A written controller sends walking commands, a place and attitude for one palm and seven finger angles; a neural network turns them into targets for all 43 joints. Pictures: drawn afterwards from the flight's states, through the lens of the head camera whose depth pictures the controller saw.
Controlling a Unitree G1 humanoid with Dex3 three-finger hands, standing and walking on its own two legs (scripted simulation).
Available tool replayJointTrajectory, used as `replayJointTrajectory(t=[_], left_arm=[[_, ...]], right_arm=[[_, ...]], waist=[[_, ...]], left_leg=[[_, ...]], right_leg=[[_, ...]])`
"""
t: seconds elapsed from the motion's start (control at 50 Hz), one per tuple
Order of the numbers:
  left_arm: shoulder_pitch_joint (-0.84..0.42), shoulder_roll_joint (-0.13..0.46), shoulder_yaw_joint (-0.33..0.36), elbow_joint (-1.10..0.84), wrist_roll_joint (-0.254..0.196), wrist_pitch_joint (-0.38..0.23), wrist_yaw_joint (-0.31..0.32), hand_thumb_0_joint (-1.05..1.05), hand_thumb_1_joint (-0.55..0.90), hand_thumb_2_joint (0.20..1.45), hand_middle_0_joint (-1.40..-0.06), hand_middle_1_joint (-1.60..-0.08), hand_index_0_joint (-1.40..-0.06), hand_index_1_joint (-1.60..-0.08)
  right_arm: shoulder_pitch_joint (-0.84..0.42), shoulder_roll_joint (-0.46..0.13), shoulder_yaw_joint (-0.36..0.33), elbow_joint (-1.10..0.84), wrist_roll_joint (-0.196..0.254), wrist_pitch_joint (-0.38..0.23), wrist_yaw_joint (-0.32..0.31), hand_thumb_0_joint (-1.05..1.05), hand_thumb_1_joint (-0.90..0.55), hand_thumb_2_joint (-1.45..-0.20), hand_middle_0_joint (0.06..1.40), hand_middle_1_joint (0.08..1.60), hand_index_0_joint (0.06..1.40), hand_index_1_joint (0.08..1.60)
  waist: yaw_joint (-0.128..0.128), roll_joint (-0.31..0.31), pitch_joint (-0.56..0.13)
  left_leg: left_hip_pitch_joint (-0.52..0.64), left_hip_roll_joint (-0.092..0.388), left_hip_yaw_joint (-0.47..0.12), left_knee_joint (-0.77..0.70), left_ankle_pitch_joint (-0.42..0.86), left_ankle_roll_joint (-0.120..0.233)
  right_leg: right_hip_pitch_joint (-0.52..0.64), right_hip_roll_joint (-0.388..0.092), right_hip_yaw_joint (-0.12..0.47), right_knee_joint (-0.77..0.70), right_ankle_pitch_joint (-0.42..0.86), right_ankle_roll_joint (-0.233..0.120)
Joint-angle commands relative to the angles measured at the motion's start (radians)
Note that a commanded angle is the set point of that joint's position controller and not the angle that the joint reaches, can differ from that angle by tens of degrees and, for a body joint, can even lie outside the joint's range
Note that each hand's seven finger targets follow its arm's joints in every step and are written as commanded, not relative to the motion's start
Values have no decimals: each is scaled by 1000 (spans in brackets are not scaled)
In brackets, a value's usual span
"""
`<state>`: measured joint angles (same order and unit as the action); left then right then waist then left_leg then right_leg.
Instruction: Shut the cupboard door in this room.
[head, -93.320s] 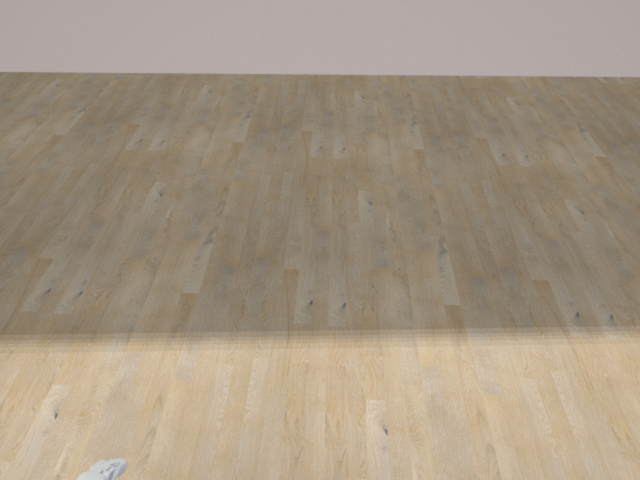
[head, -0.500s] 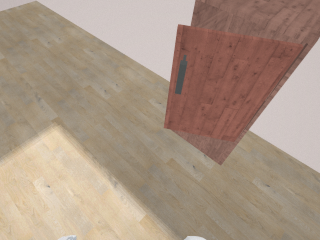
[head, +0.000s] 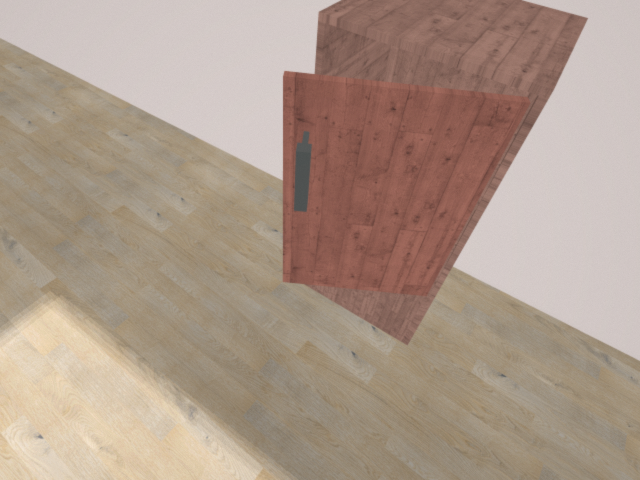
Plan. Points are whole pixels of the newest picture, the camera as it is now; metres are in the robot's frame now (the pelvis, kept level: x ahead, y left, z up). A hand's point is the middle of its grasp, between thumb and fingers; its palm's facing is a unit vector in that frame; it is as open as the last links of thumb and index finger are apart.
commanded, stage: take the last steps up to it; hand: left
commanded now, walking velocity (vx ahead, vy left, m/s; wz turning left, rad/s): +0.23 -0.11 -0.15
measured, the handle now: (303, 171) +0.64 +0.05 +0.00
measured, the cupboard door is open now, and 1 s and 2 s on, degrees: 29 29 29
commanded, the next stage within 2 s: come to a stop and stand still in 0.28 s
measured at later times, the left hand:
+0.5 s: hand (263, 431) +0.22 +0.08 -0.16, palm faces -0.04 -0.98 -0.21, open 7.3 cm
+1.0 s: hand (233, 438) +0.21 +0.13 -0.17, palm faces +0.00 -0.98 -0.22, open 7.4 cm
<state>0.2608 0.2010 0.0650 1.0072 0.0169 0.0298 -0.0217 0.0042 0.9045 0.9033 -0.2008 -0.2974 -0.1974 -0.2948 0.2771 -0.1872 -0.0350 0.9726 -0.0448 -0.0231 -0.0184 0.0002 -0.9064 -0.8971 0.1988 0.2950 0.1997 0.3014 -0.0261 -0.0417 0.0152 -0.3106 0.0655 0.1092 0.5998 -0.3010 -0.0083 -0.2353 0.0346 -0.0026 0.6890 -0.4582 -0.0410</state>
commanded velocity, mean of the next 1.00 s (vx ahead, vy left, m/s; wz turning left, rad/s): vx -0.03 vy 0.00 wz -0.02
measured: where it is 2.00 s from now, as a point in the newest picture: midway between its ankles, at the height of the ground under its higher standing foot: outside the picture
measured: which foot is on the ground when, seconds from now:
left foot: down 0.00-0.34, up 0.36-0.72, down 0.74-1.00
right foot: up 0.00-0.32, down 0.34-0.76, up 0.78-1.00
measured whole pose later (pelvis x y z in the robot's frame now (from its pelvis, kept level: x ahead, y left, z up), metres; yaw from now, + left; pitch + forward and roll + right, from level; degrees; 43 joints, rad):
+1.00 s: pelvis +0.15 -0.07 +0.01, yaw -3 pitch +1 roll -2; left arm 0.19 0.23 0.06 0.98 0.01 0.06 0.03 0.00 0.91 0.90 -0.20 -0.30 -0.19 -0.29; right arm 0.11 -0.16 -0.02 0.94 -0.02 0.03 -0.04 0.00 -0.90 -0.90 0.20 0.30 0.20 0.30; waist 0.01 -0.03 0.09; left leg -0.33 0.01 0.07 0.48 -0.17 0.07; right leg -0.37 0.01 0.04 1.03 -0.50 0.03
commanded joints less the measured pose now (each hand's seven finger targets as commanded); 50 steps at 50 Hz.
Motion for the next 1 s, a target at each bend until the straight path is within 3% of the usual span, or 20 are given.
replayJointTrajectory(t=[0.0,0.04,0.12,0.22,0.28,0.3,0.32,0.34,0.36,0.4,0.44,0.5,0.6,0.66,0.7,0.74,0.76,0.8,0.86,0.98], left_arm=[[-140,95,22,-125,18,-28,-15,0,900,900,-200,-300,-200,-300],[-109,75,23,-102,18,-23,-27,0,900,900,-200,-300,-200,-300],[-98,33,6,-88,9,-15,-29,0,900,900,-200,-300,-200,-300],[-126,30,-1,-84,9,-24,-26,0,900,900,-200,-300,-200,-300],[17,79,16,-33,12,-38,-19,0,900,900,-200,-300,-200,-300],[124,136,29,0,14,-51,-11,0,900,900,-200,-300,-200,-300],[234,237,51,39,15,-64,5,0,900,900,-200,-300,-200,-300],[233,252,45,41,-1,-62,16,0,900,900,-200,-300,-200,-300],[147,217,39,28,2,-59,25,0,900,900,-200,-300,-200,-300],[2,113,8,-10,2,-63,40,0,900,900,-200,-300,-200,-300],[-46,77,-12,-15,6,-75,47,0,900,900,-200,-300,-200,-300],[-29,101,-8,-10,7,-67,59,0,900,900,-200,-300,-200,-300],[-21,143,17,-14,7,-39,71,0,900,900,-200,-300,-200,-300],[-37,149,24,-24,8,-27,73,0,900,900,-200,-300,-200,-300],[-33,141,20,-35,-1,-19,74,0,900,900,-200,-300,-200,-300],[7,72,-2,-62,-4,-3,79,0,900,900,-200,-300,-200,-300],[-11,77,-6,-76,-3,9,82,0,900,900,-200,-300,-200,-300],[-22,92,5,-68,-5,17,76,0,900,900,-200,-300,-200,-300],[0,89,8,-65,-3,12,64,0,900,900,-200,-300,-200,-300],[-11,67,-6,-67,1,22,47,0,900,900,-200,-300,-200,-300]], right_arm=[[206,-230,-39,-1,-1,-19,-29,0,-900,-900,200,300,200,300],[138,-179,-22,-13,2,-29,-30,0,-900,-900,200,300,200,300],[143,-170,-25,13,7,-35,-24,0,-900,-900,200,300,200,300],[139,-182,-42,33,7,-15,-11,0,-900,-900,200,300,200,300],[107,-169,-43,39,15,-4,-5,0,-900,-900,200,300,200,300],[100,-139,-36,36,25,-6,3,0,-900,-900,200,300,200,300],[100,-53,-17,10,36,-9,10,0,-900,-900,200,300,200,300],[64,-77,-20,-15,37,3,5,0,-900,-900,200,300,200,300],[51,-75,-30,-6,36,11,-1,0,-900,-900,200,300,200,300],[58,-68,-20,28,29,6,-5,0,-900,-900,200,300,200,300],[105,-14,3,63,33,21,-7,0,-900,-900,200,300,200,300],[79,-8,7,60,42,42,-5,0,-900,-900,200,300,200,300],[-19,-66,-19,4,36,68,-2,0,-900,-900,200,300,200,300],[-39,-77,-28,-12,34,70,0,0,-900,-900,200,300,200,300],[-17,-103,-29,-13,28,62,1,0,-900,-900,200,300,200,300],[-7,-189,-41,-35,21,55,-5,0,-900,-900,200,300,200,300],[-16,-203,-39,-40,21,51,-14,0,-900,-900,200,300,200,300],[-66,-195,-33,-64,16,49,-31,0,-900,-900,200,300,200,300],[-98,-159,-22,-82,23,39,-35,0,-900,-900,200,300,200,300],[-65,-161,-24,-44,23,35,-24,0,-900,-900,200,300,200,300]], waist=[[-62,238,65],[-19,189,82],[-5,195,39],[-16,238,51],[61,150,10],[115,41,-40],[148,-244,-104],[147,-222,-98],[105,-251,-57],[43,-87,-15],[-1,-26,-71],[17,-35,-97],[35,-74,-44],[23,-83,-32],[13,-30,-53],[19,233,-87],[5,299,-92],[17,196,-99],[30,108,-129],[5,189,-112]], left_leg=[[212,397,-500,-420,-104,155],[181,317,-299,-411,70,125],[223,256,-81,-373,321,120],[162,241,-24,-322,265,106],[57,182,11,-160,197,58],[-67,117,67,17,117,23],[-251,-23,103,290,-263,-11],[-261,-15,-13,474,-391,3],[-273,4,-73,560,-317,10],[-215,50,-117,519,-183,-7],[-86,31,-102,362,-140,-25],[-43,-19,-70,196,-101,-35],[-76,-41,-85,145,-86,-35],[-20,-34,-95,31,0,-28],[119,28,-129,-114,375,4],[188,278,-326,-188,890,161],[162,313,-388,-231,975,222],[183,296,-347,-198,919,250],[239,239,-264,-185,821,224],[195,208,-288,-302,308,190]], right_leg=[[-465,-77,59,482,-13,9],[-428,-96,39,462,98,32],[-351,-104,-25,254,174,53],[-175,-69,-111,-9,231,45],[109,-31,-129,-183,290,22],[288,-118,-17,-243,241,-14],[417,-356,308,-368,228,-106],[311,-437,418,-473,171,-174],[228,-414,414,-503,159,-178],[118,-373,231,-428,517,-170],[74,-328,77,-360,894,-140],[117,-326,60,-314,1053,-143],[139,-370,96,-284,1042,-166],[108,-358,85,-237,949,-142],[29,-288,36,-165,734,-68],[-66,-85,-90,40,57,38],[-99,-34,-32,231,-212,51],[-182,-31,79,421,-172,51],[-227,-32,80,468,-60,71],[-128,-54,27,184,-47,72]])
